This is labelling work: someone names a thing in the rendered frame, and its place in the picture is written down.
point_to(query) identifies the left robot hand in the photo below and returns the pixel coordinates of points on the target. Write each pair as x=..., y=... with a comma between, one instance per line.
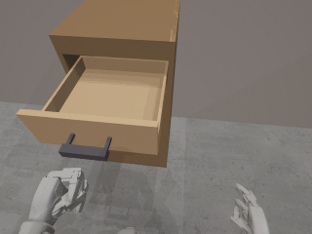
x=68, y=186

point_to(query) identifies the drawer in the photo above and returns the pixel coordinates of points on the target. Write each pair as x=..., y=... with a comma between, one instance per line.
x=101, y=97

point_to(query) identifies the right robot hand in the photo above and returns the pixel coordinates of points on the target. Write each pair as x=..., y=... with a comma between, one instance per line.
x=253, y=220

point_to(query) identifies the cabinet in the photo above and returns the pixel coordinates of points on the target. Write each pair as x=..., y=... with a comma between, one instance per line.
x=125, y=29

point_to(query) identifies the left robot forearm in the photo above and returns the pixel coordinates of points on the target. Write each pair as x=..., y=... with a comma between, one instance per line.
x=36, y=227

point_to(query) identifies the handle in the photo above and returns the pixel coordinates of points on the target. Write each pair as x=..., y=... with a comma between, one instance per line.
x=83, y=151

